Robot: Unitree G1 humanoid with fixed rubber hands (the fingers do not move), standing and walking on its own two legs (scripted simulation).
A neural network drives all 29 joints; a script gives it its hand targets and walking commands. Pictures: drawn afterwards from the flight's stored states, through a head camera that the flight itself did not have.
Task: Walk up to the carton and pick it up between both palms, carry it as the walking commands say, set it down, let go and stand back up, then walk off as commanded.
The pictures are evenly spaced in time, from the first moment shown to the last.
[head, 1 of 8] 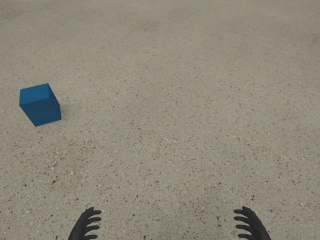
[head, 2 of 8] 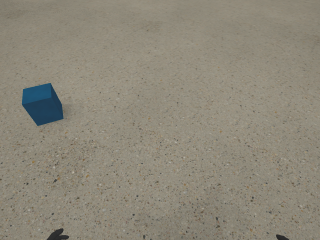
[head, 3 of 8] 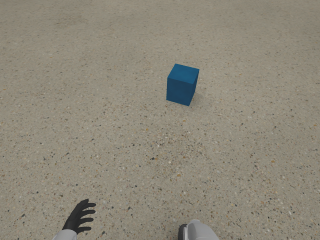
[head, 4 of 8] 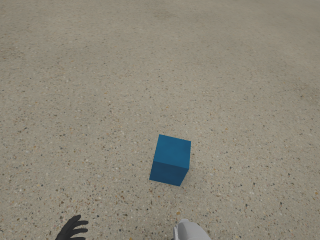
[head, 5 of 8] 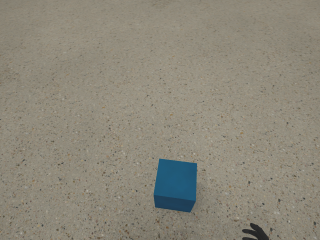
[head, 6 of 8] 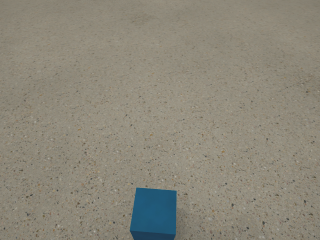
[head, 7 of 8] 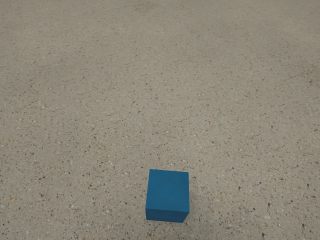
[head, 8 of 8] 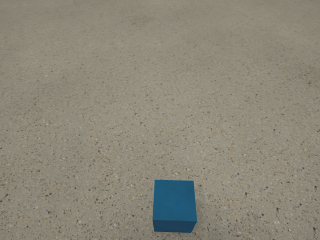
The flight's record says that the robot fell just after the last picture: no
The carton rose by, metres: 0.00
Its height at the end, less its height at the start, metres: +0.00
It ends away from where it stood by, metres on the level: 0.00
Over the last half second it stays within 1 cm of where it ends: yes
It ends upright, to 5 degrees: yes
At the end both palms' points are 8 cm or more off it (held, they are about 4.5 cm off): yes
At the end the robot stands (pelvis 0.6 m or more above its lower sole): yes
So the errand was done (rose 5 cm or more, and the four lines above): no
